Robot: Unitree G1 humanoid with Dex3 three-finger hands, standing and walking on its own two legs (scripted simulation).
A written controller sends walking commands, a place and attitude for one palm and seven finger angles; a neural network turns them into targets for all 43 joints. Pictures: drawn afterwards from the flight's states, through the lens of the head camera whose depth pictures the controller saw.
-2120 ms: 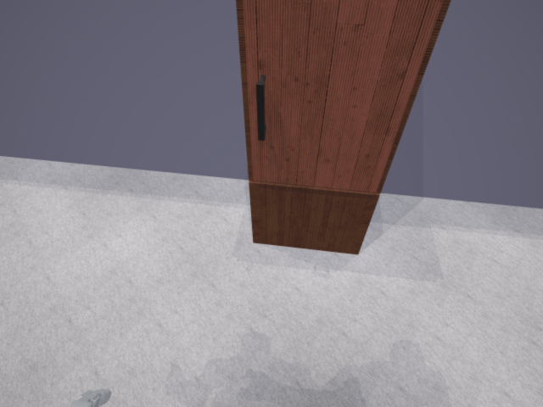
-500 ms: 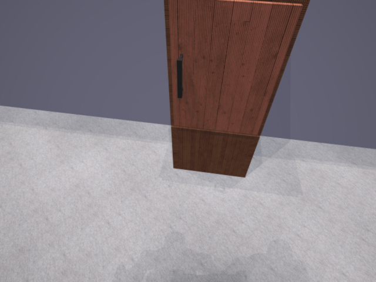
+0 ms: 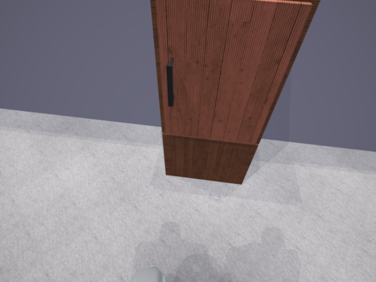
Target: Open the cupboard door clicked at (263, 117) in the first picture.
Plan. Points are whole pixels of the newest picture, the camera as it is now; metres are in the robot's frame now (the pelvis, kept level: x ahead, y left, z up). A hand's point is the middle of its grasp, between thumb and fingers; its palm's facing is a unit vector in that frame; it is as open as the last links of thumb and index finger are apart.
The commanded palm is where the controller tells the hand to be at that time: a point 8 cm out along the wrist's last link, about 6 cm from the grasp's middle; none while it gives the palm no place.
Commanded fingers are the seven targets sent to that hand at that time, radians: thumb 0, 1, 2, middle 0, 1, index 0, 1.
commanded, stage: take the last steps up to it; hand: left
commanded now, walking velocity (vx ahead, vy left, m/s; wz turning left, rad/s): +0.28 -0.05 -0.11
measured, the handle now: (171, 83) +0.75 +0.14 -0.03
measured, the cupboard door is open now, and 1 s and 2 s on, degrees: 0 0 0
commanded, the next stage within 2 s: come to a stop and stand still in 0.36 s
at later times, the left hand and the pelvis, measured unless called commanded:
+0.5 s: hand (133, 223) +0.28 +0.18 -0.16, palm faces -0.09 -0.97 -0.21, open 7.3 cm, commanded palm none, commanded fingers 0.00 0.90 0.90 -0.20 -0.30 -0.20 -0.30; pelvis +0.16 +0.01 +0.00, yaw -5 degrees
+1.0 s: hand (114, 238) +0.24 +0.23 -0.18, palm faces +0.00 -0.99 -0.16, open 7.3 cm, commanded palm none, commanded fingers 0.00 0.90 0.90 -0.20 -0.30 -0.20 -0.30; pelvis +0.18 +0.04 +0.00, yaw -4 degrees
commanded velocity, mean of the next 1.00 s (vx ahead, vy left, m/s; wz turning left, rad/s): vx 0.02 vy -0.03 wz -0.02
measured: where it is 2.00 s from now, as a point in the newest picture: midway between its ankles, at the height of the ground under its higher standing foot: outside the picture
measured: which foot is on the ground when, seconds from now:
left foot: up 0.00-0.08, down 0.10-0.52, up 0.54-0.86, down 0.88-1.00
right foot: down 0.00-0.10, up 0.12-0.50, down 0.52-0.90, up 0.92-1.00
